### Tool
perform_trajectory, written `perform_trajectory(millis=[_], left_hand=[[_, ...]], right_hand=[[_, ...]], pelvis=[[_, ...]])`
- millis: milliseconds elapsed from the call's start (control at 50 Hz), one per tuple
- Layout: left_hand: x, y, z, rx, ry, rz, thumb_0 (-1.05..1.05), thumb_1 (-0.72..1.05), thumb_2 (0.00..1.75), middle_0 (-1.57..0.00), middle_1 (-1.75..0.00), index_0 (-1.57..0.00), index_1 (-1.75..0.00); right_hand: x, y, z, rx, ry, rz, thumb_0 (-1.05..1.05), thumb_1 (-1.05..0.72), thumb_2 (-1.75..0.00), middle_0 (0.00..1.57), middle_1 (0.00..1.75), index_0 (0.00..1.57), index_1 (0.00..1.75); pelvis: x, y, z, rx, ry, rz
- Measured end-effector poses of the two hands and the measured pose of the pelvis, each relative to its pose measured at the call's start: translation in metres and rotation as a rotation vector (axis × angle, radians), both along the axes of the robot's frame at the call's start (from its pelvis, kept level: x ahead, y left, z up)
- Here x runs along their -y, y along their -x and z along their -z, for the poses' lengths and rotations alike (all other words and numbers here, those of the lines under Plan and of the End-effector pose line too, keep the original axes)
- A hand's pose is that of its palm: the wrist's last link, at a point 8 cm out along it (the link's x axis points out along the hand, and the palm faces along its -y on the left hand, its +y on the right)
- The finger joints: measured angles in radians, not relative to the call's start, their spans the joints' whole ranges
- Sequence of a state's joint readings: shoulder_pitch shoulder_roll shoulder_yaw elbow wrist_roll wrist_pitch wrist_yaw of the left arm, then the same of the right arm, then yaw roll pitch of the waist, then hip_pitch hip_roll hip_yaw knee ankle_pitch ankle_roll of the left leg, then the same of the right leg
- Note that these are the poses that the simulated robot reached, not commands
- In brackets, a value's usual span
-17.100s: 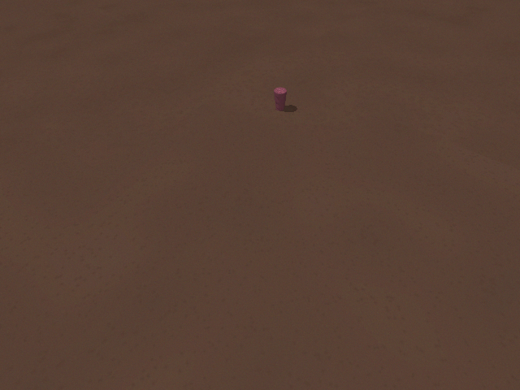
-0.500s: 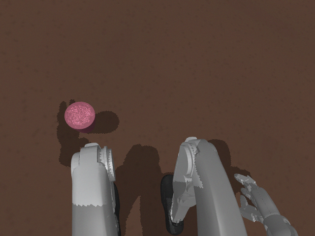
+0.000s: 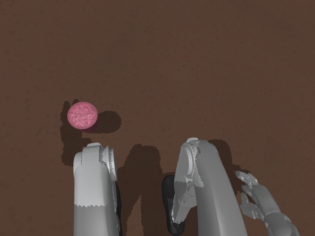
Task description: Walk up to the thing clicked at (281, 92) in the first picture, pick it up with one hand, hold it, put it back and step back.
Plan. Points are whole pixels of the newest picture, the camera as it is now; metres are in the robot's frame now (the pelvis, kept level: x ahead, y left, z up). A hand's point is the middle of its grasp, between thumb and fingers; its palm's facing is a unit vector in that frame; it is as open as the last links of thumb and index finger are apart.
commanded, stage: go down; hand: left
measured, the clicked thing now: (86, 120) +0.43 +0.22 -0.30
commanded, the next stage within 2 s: none
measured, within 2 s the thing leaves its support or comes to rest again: neither
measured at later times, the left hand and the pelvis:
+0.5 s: hand out of the picture +0.36 +0.43 +0.01, palm faces +0.11 -0.99 -0.04, open 17.6 cm; pelvis +0.00 +0.00 +0.00, yaw +0 degrees
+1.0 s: hand out of the picture +0.37 +0.43 +0.02, palm faces +0.11 -0.99 -0.04, open 17.6 cm; pelvis +0.00 +0.00 +0.00, yaw +0 degrees
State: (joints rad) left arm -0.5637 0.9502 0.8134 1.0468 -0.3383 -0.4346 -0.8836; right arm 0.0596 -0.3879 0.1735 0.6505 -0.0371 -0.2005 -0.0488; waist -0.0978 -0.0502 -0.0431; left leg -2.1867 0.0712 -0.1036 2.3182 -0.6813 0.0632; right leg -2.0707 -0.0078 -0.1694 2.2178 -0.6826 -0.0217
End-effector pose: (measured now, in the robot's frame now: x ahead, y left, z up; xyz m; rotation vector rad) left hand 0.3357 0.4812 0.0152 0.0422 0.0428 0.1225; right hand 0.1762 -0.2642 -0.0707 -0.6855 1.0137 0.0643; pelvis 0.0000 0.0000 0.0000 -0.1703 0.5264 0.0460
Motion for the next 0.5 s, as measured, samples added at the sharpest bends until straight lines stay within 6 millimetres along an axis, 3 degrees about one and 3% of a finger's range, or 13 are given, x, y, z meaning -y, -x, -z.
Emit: perform_trajectory(millis=[180, 500], left_hand=[[0.007, 0.001, 0.007, -0.004, 0.012, 0.004, -0.02, -0.53, 0.11, -0.03, -0.05, -0.01, -0.07], [0.004, 0.000, -0.003, 0.002, 0.000, 0.010, -0.02, -0.56, 0.11, -0.03, -0.06, -0.01, -0.07]], right_hand=[[-0.001, 0.001, 0.003, -0.015, -0.003, 0.005, 0.01, -0.89, -0.90, 0.21, 0.30, 0.21, 0.30], [0.001, 0.003, 0.000, -0.003, -0.004, 0.010, 0.00, -0.90, -0.90, 0.21, 0.30, 0.21, 0.30]], pelvis=[[0.001, -0.002, 0.000, -0.008, -0.004, -0.004], [0.001, 0.000, -0.001, -0.002, -0.004, -0.002]])
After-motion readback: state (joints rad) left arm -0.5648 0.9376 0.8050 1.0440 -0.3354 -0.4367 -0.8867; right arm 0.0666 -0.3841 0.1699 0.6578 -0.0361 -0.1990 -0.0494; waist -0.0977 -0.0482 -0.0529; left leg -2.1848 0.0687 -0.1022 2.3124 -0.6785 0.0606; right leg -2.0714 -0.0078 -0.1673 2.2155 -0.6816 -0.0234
